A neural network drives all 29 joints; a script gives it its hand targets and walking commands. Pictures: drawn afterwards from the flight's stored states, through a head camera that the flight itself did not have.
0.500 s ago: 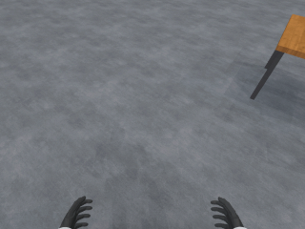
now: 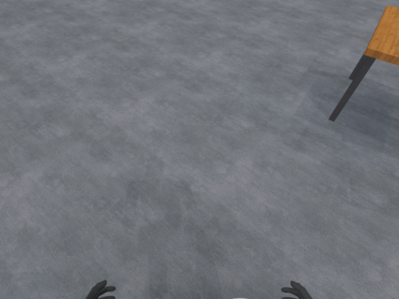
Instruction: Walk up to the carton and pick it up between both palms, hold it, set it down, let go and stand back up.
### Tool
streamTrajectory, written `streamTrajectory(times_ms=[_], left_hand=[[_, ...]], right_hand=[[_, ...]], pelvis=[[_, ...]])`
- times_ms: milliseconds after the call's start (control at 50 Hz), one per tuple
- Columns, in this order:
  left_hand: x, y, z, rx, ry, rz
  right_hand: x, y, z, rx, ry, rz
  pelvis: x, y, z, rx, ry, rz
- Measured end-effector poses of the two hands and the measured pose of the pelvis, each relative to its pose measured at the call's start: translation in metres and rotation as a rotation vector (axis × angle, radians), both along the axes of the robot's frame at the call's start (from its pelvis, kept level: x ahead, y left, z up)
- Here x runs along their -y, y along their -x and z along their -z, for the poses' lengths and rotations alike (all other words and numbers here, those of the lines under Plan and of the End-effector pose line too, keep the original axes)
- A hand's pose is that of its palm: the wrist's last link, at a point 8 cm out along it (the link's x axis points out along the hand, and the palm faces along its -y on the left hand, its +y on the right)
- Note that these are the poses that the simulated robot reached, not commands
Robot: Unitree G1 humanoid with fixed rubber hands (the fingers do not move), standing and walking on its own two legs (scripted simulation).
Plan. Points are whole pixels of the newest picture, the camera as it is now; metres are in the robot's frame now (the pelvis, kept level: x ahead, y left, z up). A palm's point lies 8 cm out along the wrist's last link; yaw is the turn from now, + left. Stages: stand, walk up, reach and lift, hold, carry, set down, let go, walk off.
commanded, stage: stand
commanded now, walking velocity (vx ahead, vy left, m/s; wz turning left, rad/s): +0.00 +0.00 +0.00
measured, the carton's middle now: out of the picture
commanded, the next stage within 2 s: walk up in 1.28 s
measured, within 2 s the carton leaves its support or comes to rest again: neither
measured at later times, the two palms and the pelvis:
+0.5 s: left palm out of the picture +0.07 +0.22 -0.12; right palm out of the picture +0.04 -0.24 -0.13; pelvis +0.01 +0.00 +0.01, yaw +0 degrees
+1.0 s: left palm out of the picture +0.00 +0.20 -0.13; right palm out of the picture -0.01 -0.22 -0.13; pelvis +0.01 -0.01 +0.02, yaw +0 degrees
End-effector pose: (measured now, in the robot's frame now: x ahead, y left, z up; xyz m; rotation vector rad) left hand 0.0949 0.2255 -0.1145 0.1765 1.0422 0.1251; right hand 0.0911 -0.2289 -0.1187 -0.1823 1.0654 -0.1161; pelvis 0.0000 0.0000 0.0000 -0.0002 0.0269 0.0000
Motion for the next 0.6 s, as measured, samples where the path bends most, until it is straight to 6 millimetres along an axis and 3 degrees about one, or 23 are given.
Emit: streamTrajectory(times_ms=[160,360,600], left_hand=[[0.002,0.002,0.0,-0.016,-0.005,-0.008],[0.006,0.013,0.004,-0.072,0.003,-0.018],[0.003,0.044,0.008,-0.182,-0.004,-0.064]], right_hand=[[0.001,0.006,0.004,-0.028,-0.006,0.018],[0.007,0.029,0.007,-0.106,0.003,0.057],[0.008,0.058,0.009,-0.216,0.003,0.088]], pelvis=[[0.002,-0.002,-0.001,-0.001,-0.001,0.0],[0.003,-0.004,-0.005,0.004,0.0,0.001],[0.005,-0.007,-0.011,0.019,-0.004,0.001]])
